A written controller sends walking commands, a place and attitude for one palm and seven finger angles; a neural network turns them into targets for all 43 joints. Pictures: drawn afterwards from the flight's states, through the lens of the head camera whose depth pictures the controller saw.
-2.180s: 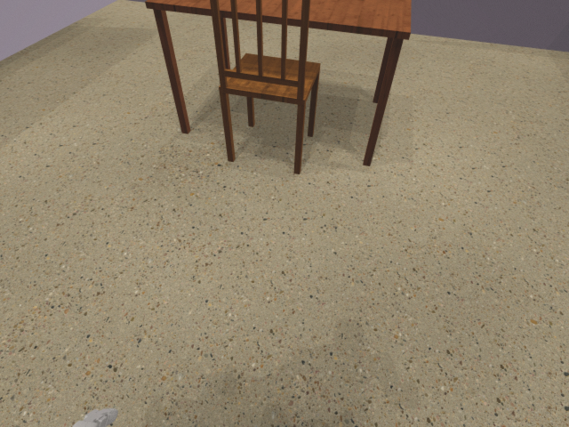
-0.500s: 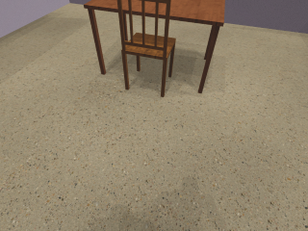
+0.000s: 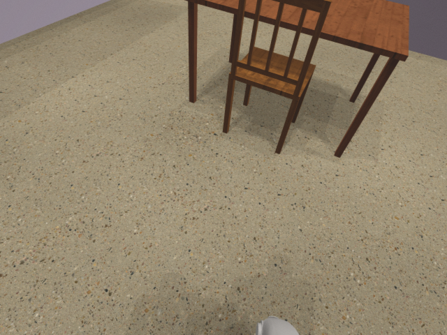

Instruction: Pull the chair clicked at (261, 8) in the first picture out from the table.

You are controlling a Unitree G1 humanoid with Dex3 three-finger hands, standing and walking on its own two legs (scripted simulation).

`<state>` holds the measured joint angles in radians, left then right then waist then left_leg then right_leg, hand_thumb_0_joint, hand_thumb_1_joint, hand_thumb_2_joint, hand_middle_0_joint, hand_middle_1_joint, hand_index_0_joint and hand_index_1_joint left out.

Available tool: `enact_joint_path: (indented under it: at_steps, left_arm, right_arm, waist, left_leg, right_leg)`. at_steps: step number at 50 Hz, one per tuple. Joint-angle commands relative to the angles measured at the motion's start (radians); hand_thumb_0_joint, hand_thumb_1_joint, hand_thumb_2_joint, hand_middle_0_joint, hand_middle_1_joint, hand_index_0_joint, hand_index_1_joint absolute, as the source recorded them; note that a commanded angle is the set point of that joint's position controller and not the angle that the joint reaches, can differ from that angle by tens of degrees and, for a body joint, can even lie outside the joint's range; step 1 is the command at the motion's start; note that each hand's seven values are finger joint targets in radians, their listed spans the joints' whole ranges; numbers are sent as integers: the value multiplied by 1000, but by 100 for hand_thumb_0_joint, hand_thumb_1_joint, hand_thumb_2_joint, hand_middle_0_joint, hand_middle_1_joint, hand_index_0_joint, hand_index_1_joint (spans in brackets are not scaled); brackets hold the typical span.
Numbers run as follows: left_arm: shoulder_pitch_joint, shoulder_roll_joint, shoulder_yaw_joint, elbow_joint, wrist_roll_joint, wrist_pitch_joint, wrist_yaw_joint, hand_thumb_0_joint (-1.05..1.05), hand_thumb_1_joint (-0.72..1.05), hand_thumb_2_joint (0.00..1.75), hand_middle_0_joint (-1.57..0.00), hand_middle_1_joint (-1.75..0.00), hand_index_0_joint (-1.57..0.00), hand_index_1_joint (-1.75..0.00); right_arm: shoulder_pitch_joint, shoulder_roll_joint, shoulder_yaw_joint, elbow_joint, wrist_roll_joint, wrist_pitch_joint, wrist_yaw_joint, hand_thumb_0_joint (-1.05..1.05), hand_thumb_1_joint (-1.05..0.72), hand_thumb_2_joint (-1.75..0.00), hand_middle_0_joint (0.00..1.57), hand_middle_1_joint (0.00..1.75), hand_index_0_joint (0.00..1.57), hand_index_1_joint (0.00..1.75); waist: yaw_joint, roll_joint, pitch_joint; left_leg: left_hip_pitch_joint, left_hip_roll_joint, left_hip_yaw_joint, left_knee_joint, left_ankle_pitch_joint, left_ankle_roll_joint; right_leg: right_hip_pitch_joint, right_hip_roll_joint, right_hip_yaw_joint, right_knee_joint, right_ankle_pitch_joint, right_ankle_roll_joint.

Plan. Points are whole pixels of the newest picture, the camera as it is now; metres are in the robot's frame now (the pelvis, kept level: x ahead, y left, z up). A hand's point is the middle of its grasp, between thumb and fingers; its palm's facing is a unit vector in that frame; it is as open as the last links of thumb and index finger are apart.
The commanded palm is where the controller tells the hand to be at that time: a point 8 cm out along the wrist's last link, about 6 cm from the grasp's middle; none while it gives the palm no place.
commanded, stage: walk to a spot facing it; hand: left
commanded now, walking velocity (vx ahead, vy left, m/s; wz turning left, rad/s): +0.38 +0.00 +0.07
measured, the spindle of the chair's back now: (274, 39) +1.39 -0.19 -0.09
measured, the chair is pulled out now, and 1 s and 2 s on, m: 0.00 0.00 0.00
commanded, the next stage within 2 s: turn to face it in 1.16 s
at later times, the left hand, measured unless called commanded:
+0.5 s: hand (157, 280) +0.26 +0.15 -0.18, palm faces +0.13 -0.97 -0.23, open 7.2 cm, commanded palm none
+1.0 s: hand (146, 213) +0.44 +0.22 -0.19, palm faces +0.18 -0.97 -0.15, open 7.3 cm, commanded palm none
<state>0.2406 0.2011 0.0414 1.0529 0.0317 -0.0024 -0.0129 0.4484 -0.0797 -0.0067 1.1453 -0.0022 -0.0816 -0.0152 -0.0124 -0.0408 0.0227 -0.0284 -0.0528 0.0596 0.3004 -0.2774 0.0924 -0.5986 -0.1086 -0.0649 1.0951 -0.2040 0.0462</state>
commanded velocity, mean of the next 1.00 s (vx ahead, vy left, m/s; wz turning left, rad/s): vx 0.37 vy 0.00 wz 0.06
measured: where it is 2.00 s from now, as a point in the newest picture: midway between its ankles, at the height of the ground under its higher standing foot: (211, 239)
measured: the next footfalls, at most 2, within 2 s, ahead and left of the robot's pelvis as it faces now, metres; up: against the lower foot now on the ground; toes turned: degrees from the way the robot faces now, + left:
right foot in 0.28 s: +0.30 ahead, -0.11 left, +0.00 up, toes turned -5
left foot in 0.78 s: +0.50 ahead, +0.13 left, +0.00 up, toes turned +16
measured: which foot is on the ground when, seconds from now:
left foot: down 0.00-0.30, up 0.32-0.76, down 0.78-1.00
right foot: up 0.00-0.26, down 0.28-0.78, up 0.80-1.00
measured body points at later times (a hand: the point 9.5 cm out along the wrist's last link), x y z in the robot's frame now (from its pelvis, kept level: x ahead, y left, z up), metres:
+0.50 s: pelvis +0.25 -0.04 -0.01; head +0.26 -0.04 +0.44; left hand +0.26 +0.20 -0.16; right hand +0.28 -0.27 -0.17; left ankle +0.24 +0.11 -0.65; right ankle +0.26 -0.11 -0.75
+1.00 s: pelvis +0.47 +0.05 +0.00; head +0.47 +0.07 +0.44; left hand +0.43 +0.27 -0.17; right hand +0.57 -0.18 -0.14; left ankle +0.47 +0.12 -0.75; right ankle +0.49 -0.10 -0.65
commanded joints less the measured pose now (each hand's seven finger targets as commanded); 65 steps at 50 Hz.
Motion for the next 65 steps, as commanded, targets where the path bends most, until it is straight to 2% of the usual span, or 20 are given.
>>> enact_joint_path:
  at_steps: [1, 7, 9, 12, 13, 14, 15, 18, 22, 34, 37, 38, 39, 40, 43, 47, 59, 61, 64, 65]
  left_arm:
    - [-90, 28, 15, -81, -7, -19, -3, 0, 90, 90, -20, -30, -20, -30]
    - [-252, -1, 9, -136, -15, -39, -7, 0, 90, 90, -20, -30, -20, -30]
    - [-207, 7, 11, -130, -15, -45, -3, 0, 90, 90, -20, -30, -20, -30]
    - [71, 55, 31, -56, -6, -59, 8, 0, 90, 90, -20, -30, -20, -30]
    - [216, 110, 48, -17, 3, -73, 14, 0, 90, 90, -20, -30, -20, -30]
    - [331, 206, 74, 9, 7, -77, 26, 0, 90, 90, -20, -30, -20, -30]
    - [321, 232, 75, 19, -17, -73, 25, 0, 90, 90, -20, -30, -20, -30]
    - [93, 78, 35, -23, -15, -78, 30, 0, 90, 90, -20, -30, -20, -30]
    - [88, 22, 11, -4, -6, -92, 29, 0, 90, 90, -20, -30, -20, -30]
    - [258, 91, 12, 61, -8, -88, 31, 0, 90, 90, -20, -30, -20, -30]
    - [242, 101, 16, 64, -11, -83, 33, 0, 90, 90, -20, -30, -20, -30]
    - [246, 79, 15, 54, -17, -84, 31, 0, 90, 90, -20, -30, -20, -30]
    - [286, 27, 5, 31, -29, -84, 21, 0, 90, 90, -20, -30, -20, -30]
    - [227, 42, 2, 1, -21, -88, 22, 0, 90, 90, -20, -30, -20, -30]
    - [104, 25, 17, -1, -15, -70, 16, 0, 90, 90, -20, -30, -20, -30]
    - [177, -40, 20, 18, 0, -24, 10, 0, 90, 90, -20, -30, -20, -30]
    - [-123, -6, 21, -110, -7, -16, -10, 0, 90, 90, -20, -30, -20, -30]
    - [-116, 3, 20, -109, -6, -24, -9, 0, 90, 90, -20, -30, -20, -30]
    - [162, 74, 37, -20, 3, -50, -1, 0, 90, 90, -20, -30, -20, -30]
    - [265, 176, 64, 7, 7, -63, 11, 0, 90, 90, -20, -30, -20, -30]
  right_arm:
    - [125, -146, -36, 1, 0, -15, -24, 0, -90, -90, 20, 30, 20, 30]
    - [178, -139, -36, 29, -14, -12, -33, 0, -90, -90, 20, 30, 20, 30]
    - [160, -165, -41, 32, -13, -10, -36, 0, -90, -90, 20, 30, 20, 30]
    - [102, -201, -54, 12, -8, -7, -36, 0, -90, -90, 20, 30, 20, 30]
    - [85, -195, -54, -6, 0, -8, -27, 0, -90, -90, 20, 30, 20, 30]
    - [131, -135, -47, -34, 13, -17, -16, 0, -90, -90, 20, 30, 20, 30]
    - [99, -144, -50, -43, 11, -16, -15, 0, -90, -90, 20, 30, 20, 30]
    - [-55, -104, -51, -73, -12, 8, 2, 0, -90, -90, 20, 30, 20, 30]
    - [-18, -65, -46, -67, -24, 56, 15, 0, -90, -90, 20, 30, 20, 30]
    - [-389, -105, -38, -199, -18, 35, 54, 0, -90, -90, 20, 30, 20, 30]
    - [-204, -157, -56, -144, -26, 21, 35, 0, -90, -90, 20, 30, 20, 30]
    - [-53, -224, -73, -105, -33, 16, 25, 0, -90, -90, 20, 30, 20, 30]
    - [61, -344, -103, -81, -39, 13, 15, 0, -90, -90, 20, 30, 20, 30]
    - [99, -357, -102, -71, -19, 21, 7, 0, -90, -90, 20, 30, 20, 30]
    - [-98, -232, -73, -108, -17, 7, -3, 0, -90, -90, 20, 30, 20, 30]
    - [-140, -147, -58, -111, -18, -10, -5, 0, -90, -90, 20, 30, 20, 30]
    - [-18, -206, -67, -64, -26, -1, -6, 0, -90, -90, 20, 30, 20, 30]
    - [-2, -213, -67, -51, -29, 6, -6, 0, -90, -90, 20, 30, 20, 30]
    - [-38, -217, -60, -51, -16, 8, -5, 0, -90, -90, 20, 30, 20, 30]
    - [-6, -173, -57, -73, -4, 6, 1, 0, -90, -90, 20, 30, 20, 30]
  waist:
    - [-19, 122, 125]
    - [-64, 150, 165]
    - [-33, 164, 127]
    - [94, 141, -10]
    - [154, 79, -99]
    - [165, -152, -242]
    - [135, -107, -252]
    - [46, 45, 61]
    - [-26, -35, 78]
    - [62, -47, 85]
    - [-33, -29, -18]
    - [-96, 57, -118]
    - [-111, 295, -240]
    - [-122, 268, -254]
    - [-50, 89, -17]
    - [32, 138, 45]
    - [-21, 156, 120]
    - [-20, 159, 107]
    - [115, 55, -53]
    - [138, -166, -183]
  left_leg:
    - [50, 258, -167, -130, 468, 32]
    - [91, 249, -134, -81, 683, 35]
    - [109, 260, -124, 0, 916, 34]
    - [51, 239, -98, 316, 1050, -5]
    - [-159, 205, -89, 575, 830, -26]
    - [-451, 17, -30, 949, 53, -59]
    - [-514, 14, -101, 1154, -242, -40]
    - [-547, 161, -120, 1098, -42, -39]
    - [-485, 187, -69, 922, 21, -79]
    - [-511, 148, 60, 358, 111, -78]
    - [-199, 75, 102, 224, 103, -41]
    - [75, 158, 3, 189, 181, -5]
    - [328, 438, -380, 137, 266, 109]
    - [347, 525, -495, 41, 326, 168]
    - [7, 448, -284, -34, 269, 100]
    - [-209, 347, -79, -114, 184, 47]
    - [7, 357, 50, -86, 371, 46]
    - [9, 360, 61, -18, 439, 34]
    - [-91, 289, 140, 357, 550, -36]
    - [-313, 194, 191, 645, 216, -88]
  right_leg:
    - [-167, -16, -15, -62, 68, 5]
    - [-62, 35, -68, -378, 58, -37]
    - [56, 82, -91, -436, 14, -71]
    - [389, 130, -94, -522, 38, -114]
    - [674, 20, 26, -550, 101, -166]
    - [924, -296, 489, -638, 194, -292]
    - [861, -390, 647, -764, 134, -345]
    - [415, -283, 374, -866, -46, -252]
    - [264, -175, 99, -902, 79, -182]
    - [590, -171, -2, -839, 400, -170]
    - [561, -144, -66, -544, 619, -137]
    - [398, -96, -102, -321, 473, -98]
    - [109, 50, -144, 2, -110, -47]
    - [-3, 72, -31, 191, -367, -56]
    - [-36, -41, 52, 234, -176, -49]
    - [74, -53, 38, 102, -67, -30]
    - [19, -14, -43, -398, 20, -42]
    - [107, 20, -66, -463, -8, -63]
    - [526, 57, -64, -598, 155, -96]
    - [768, -164, 196, -595, 439, -169]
